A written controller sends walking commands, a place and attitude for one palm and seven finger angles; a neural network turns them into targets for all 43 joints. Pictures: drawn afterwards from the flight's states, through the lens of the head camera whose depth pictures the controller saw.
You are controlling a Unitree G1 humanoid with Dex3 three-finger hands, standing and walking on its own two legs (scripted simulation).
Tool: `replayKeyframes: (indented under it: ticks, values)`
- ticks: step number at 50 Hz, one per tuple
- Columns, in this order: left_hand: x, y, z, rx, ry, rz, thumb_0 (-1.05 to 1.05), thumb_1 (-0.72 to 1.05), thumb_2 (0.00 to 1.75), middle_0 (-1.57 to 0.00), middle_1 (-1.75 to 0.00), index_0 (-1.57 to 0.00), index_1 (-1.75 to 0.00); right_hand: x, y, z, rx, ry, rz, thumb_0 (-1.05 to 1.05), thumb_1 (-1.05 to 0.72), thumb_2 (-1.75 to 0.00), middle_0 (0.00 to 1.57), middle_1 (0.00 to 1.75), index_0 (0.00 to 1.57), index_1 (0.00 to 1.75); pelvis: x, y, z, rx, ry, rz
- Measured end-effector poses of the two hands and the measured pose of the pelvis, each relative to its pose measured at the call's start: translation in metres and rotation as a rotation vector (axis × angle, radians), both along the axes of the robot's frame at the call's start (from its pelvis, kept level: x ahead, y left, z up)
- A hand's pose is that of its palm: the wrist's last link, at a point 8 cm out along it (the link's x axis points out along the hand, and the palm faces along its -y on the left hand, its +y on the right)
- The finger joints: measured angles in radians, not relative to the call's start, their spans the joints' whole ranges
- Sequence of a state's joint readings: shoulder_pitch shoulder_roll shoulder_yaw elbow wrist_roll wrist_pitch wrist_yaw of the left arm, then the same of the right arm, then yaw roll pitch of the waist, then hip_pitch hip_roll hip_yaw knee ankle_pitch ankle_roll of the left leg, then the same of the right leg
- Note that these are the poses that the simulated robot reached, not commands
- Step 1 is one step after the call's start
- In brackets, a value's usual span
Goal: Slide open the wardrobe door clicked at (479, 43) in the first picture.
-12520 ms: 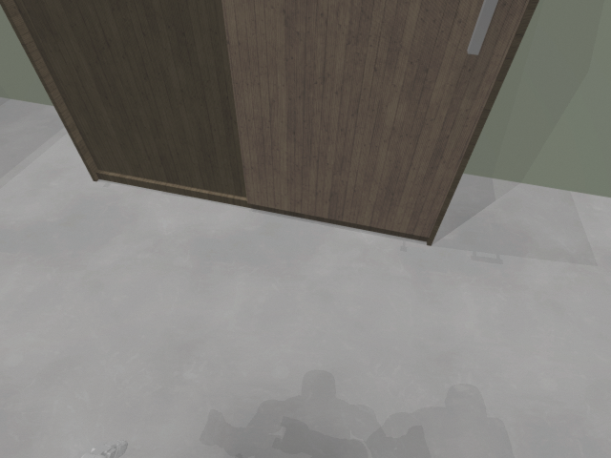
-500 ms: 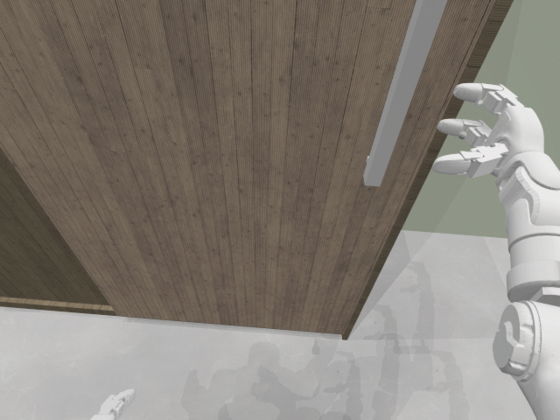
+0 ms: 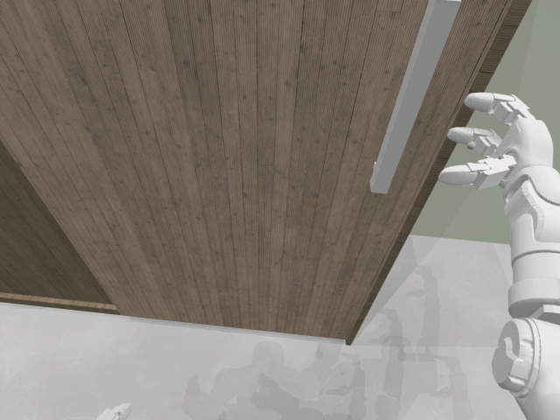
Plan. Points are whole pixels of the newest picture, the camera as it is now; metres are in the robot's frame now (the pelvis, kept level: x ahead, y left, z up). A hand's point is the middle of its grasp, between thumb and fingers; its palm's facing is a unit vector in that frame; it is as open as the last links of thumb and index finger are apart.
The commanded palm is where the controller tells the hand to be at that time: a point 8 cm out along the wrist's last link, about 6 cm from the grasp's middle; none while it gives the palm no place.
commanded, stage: move the hooked fingers beside the handle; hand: right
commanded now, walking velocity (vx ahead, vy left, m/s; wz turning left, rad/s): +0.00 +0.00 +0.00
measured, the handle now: (402, 105) +0.52 -0.11 +0.22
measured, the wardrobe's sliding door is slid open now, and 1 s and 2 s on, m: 0.00 0.00 0.00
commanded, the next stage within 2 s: feel for the door with the fingertips in 1.30 s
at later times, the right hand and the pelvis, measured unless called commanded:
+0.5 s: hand (465, 136) +0.46 -0.19 +0.21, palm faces +0.04 +1.00 +0.01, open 14.0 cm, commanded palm +0.43 -0.24 +0.22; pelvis -0.01 +0.00 +0.00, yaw +0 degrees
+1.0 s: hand (471, 146) +0.43 -0.19 +0.22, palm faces +0.02 +1.00 +0.00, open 14.0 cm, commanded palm +0.42 -0.23 +0.22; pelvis -0.01 +0.00 +0.00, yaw -2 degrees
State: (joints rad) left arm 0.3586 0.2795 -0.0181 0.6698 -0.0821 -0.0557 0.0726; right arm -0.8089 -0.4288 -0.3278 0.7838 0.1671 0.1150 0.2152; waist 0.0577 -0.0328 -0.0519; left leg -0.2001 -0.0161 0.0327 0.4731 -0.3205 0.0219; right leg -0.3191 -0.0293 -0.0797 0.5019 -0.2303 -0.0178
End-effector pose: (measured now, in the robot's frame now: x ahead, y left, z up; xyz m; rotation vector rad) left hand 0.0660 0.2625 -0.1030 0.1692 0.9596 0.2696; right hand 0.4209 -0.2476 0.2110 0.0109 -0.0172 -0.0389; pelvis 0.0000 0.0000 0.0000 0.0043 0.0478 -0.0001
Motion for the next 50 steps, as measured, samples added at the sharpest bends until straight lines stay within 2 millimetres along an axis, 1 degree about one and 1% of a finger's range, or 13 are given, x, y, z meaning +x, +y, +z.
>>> replayKeyframes:
  ticks: [4, 7, 10, 12, 17, 22, 27, 30, 32, 35, 38, 45, 50]
  values:
    - [0.022, -0.002, 0.005, 0.008, -0.051, -0.037, 0.01, 0.91, 0.90, -0.20, -0.30, -0.20, -0.30, -0.005, -0.003, 0.004, -0.004, 0.004, -0.002, -0.01, 0.50, -0.30, 0.30, 1.20, 0.30, 1.20, -0.003, 0.001, 0.000, 0.002, -0.004, -0.015]
    - [0.035, -0.004, 0.008, 0.015, -0.076, -0.067, 0.01, 0.91, 0.90, -0.20, -0.30, -0.20, -0.30, -0.004, 0.000, 0.006, -0.003, 0.013, 0.008, -0.01, 0.50, -0.30, 0.30, 1.20, 0.30, 1.20, -0.005, 0.001, -0.001, 0.004, -0.003, -0.029]
    - [0.041, -0.006, 0.009, 0.019, -0.090, -0.085, 0.01, 0.91, 0.90, -0.20, -0.30, -0.20, -0.30, -0.001, 0.005, 0.008, -0.002, 0.018, 0.016, -0.01, 0.50, -0.30, 0.30, 1.20, 0.30, 1.20, -0.008, 0.000, -0.002, 0.005, 0.002, -0.036]
    - [0.040, -0.006, 0.009, 0.019, -0.092, -0.088, 0.01, 0.91, 0.90, -0.20, -0.30, -0.20, -0.30, 0.002, 0.008, 0.009, 0.009, 0.014, 0.018, -0.01, 0.50, -0.30, 0.30, 1.20, 0.30, 1.20, -0.008, 0.000, -0.002, 0.004, 0.006, -0.035]
    - [0.025, -0.006, 0.005, 0.011, -0.062, -0.069, 0.01, 0.91, 0.90, -0.20, -0.30, -0.20, -0.30, 0.010, 0.012, 0.006, 0.016, 0.017, 0.017, -0.01, 0.50, -0.30, 0.30, 1.20, 0.30, 1.20, -0.009, 0.000, -0.003, 0.003, 0.015, -0.028]
    - [-0.006, -0.001, -0.002, 0.012, 0.011, -0.022, 0.01, 0.90, 0.90, -0.20, -0.30, -0.20, -0.30, 0.017, 0.007, 0.000, 0.008, 0.023, 0.000, -0.01, 0.50, -0.30, 0.30, 1.20, 0.30, 1.20, -0.009, 0.000, -0.003, 0.003, 0.026, -0.015]
    - [-0.034, 0.003, -0.007, 0.011, 0.085, 0.023, 0.01, 0.91, 0.90, -0.20, -0.30, -0.20, -0.30, 0.017, 0.005, 0.004, -0.002, -0.022, 0.013, -0.01, 0.49, -0.30, 0.30, 1.20, 0.30, 1.20, -0.005, -0.001, -0.002, 0.003, 0.024, -0.004]
    - [-0.043, 0.004, -0.009, 0.012, 0.114, 0.036, 0.01, 0.91, 0.90, -0.20, -0.30, -0.20, -0.30, 0.016, 0.006, 0.003, 0.006, -0.012, 0.028, -0.01, 0.50, -0.30, 0.30, 1.20, 0.30, 1.20, -0.004, -0.001, -0.002, 0.003, 0.022, -0.003]
    - [-0.045, 0.005, -0.009, 0.013, 0.117, 0.040, 0.01, 0.91, 0.90, -0.20, -0.30, -0.20, -0.30, 0.015, 0.007, 0.001, 0.010, 0.001, 0.028, -0.01, 0.50, -0.30, 0.30, 1.20, 0.30, 1.20, -0.003, -0.001, -0.002, 0.003, 0.021, -0.001]
    - [-0.040, 0.005, -0.007, 0.012, 0.097, 0.041, 0.01, 0.91, 0.90, -0.20, -0.30, -0.20, -0.30, 0.012, 0.006, 0.000, 0.013, -0.001, 0.018, -0.01, 0.50, -0.30, 0.30, 1.20, 0.30, 1.20, -0.002, -0.001, -0.001, 0.003, 0.019, 0.003]
    - [-0.028, 0.005, -0.004, 0.011, 0.059, 0.036, 0.01, 0.91, 0.90, -0.20, -0.30, -0.20, -0.30, 0.007, 0.003, 0.001, 0.013, -0.016, 0.005, -0.01, 0.50, -0.30, 0.30, 1.20, 0.30, 1.20, -0.002, -0.001, -0.001, 0.002, 0.012, 0.006]
    - [0.011, 0.000, 0.003, 0.008, -0.041, -0.019, 0.01, 0.91, 0.90, -0.20, -0.30, -0.20, -0.30, -0.008, 0.001, 0.008, -0.002, -0.022, 0.011, -0.01, 0.50, -0.30, 0.30, 1.20, 0.30, 1.20, -0.004, 0.000, -0.001, 0.004, -0.005, -0.009]
    - [0.034, -0.005, 0.008, 0.008, -0.094, -0.069, 0.01, 0.91, 0.90, -0.20, -0.30, -0.20, -0.30, -0.013, 0.007, 0.009, -0.008, 0.001, 0.018, -0.01, 0.50, -0.30, 0.30, 1.20, 0.30, 1.20, -0.009, 0.000, -0.001, 0.005, -0.012, -0.029]
